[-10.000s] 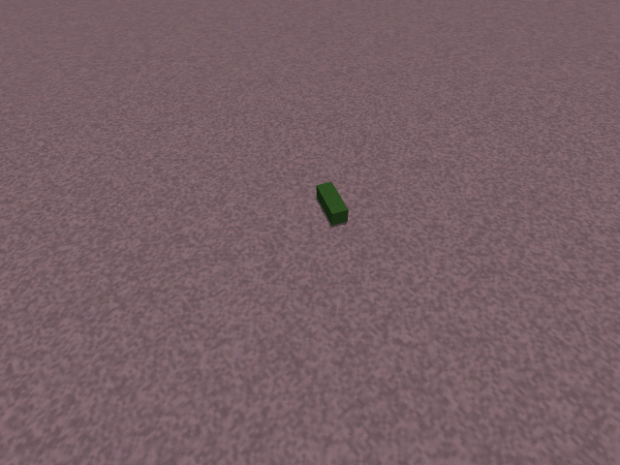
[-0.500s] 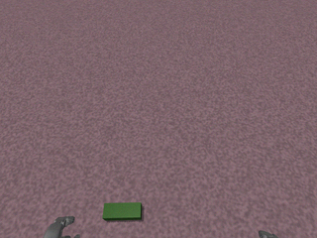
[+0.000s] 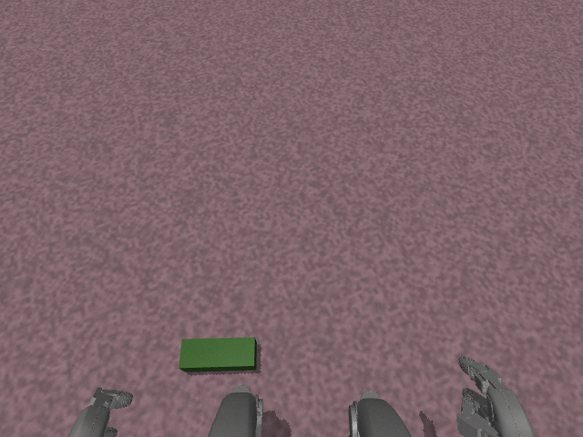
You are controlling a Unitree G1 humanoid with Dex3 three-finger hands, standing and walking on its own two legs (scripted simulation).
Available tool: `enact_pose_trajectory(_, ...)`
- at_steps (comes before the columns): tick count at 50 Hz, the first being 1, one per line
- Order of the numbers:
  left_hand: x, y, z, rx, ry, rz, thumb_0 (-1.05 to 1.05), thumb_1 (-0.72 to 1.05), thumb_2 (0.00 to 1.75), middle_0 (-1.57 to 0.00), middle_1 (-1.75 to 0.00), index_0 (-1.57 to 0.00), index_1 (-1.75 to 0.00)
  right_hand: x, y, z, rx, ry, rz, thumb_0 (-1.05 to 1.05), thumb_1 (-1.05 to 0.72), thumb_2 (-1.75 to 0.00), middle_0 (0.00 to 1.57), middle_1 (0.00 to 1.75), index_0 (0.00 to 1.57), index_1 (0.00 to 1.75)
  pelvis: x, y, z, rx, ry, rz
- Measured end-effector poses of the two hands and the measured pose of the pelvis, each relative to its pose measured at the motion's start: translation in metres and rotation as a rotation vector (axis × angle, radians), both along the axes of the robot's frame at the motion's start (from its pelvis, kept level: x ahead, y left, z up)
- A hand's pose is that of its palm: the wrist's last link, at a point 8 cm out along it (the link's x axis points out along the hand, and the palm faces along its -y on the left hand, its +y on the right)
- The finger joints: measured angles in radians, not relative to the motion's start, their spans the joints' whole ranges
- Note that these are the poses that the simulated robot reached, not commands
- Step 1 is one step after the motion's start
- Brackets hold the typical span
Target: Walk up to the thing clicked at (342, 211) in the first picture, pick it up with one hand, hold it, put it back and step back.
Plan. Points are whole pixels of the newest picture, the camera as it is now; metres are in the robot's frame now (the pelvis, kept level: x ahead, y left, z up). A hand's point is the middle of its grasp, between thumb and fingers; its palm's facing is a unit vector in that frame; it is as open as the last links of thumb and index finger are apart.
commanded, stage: rise first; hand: left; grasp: from above
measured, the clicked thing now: (219, 354) +0.35 +0.23 -0.63
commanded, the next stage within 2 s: none
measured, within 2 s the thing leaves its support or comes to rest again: neither
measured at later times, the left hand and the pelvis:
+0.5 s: hand (159, 397) +0.22 +0.29 -0.34, palm faces -0.44 -0.46 -0.77, open 14.0 cm; pelvis -0.05 -0.01 -0.20, yaw -1 degrees
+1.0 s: hand (173, 378) +0.27 +0.30 -0.45, palm faces -0.47 -0.19 -0.86, open 14.3 cm; pelvis -0.08 +0.00 -0.30, yaw -4 degrees
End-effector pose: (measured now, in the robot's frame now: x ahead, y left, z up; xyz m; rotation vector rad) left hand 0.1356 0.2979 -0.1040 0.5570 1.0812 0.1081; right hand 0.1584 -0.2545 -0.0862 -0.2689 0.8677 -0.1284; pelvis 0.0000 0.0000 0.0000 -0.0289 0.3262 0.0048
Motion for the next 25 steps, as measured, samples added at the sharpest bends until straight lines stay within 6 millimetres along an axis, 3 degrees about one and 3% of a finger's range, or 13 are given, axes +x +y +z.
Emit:
enact_pose_trajectory(7,0.000,0.003,-0.033,0.067,-0.004,-0.091,-0.01,-0.52,0.98,-0.08,-1.07,-0.08,-1.07,0.021,0.009,-0.035,0.012,-0.068,0.059,0.01,-0.92,-0.91,0.20,0.29,0.21,0.30,-0.010,-0.002,-0.039,-0.005,0.074,0.007)
enact_pose_trajectory(14,0.034,0.010,-0.091,0.182,-0.053,-0.286,-0.01,-0.52,0.98,-0.08,-1.06,-0.08,-1.06,0.027,0.005,-0.097,0.003,-0.075,0.104,0.00,-0.90,-0.90,0.21,0.30,0.21,0.30,-0.024,-0.004,-0.097,-0.006,0.170,0.005)
enact_pose_trajectory(19,0.065,0.012,-0.137,0.273,-0.109,-0.412,-0.01,-0.52,0.98,-0.09,-1.05,-0.09,-1.05,0.015,-0.006,-0.156,-0.012,-0.017,0.103,0.00,-0.90,-0.90,0.21,0.29,0.21,0.30,-0.035,-0.006,-0.145,-0.010,0.224,-0.003)
enact_pose_trajectory(25,0.092,0.010,-0.185,0.352,-0.154,-0.518,-0.01,-0.51,0.99,-0.09,-1.05,-0.09,-1.05,-0.017,-0.016,-0.224,-0.014,0.100,0.076,0.00,-0.90,-0.90,0.20,0.29,0.21,0.30,-0.049,-0.008,-0.196,-0.016,0.254,-0.016)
